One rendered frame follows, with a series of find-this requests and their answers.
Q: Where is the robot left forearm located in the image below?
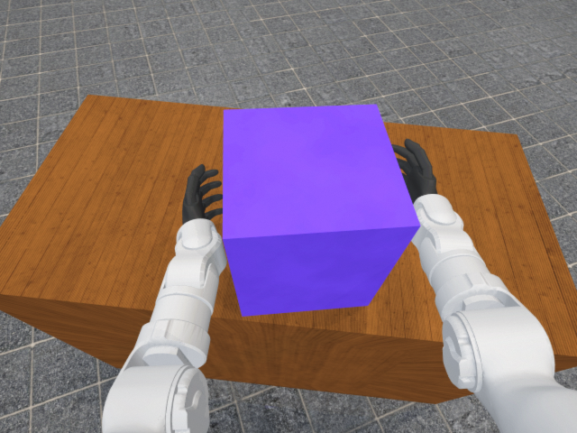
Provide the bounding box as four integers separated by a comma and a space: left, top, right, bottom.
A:
102, 218, 227, 430

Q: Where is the robot left upper arm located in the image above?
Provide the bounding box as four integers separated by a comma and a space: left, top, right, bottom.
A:
103, 364, 210, 433

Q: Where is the robot right hand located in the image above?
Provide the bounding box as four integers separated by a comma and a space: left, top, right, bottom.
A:
391, 139, 437, 204

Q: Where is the robot right upper arm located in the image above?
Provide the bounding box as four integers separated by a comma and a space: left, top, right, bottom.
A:
443, 306, 577, 433

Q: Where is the robot right forearm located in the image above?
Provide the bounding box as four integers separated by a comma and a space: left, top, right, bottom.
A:
411, 194, 554, 376

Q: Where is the pedestal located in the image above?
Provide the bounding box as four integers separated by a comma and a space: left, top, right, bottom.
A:
0, 95, 577, 404

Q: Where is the robot left hand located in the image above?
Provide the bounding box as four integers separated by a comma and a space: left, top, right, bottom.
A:
182, 164, 223, 225

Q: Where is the carton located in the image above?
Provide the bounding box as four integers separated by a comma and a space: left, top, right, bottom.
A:
223, 105, 421, 317

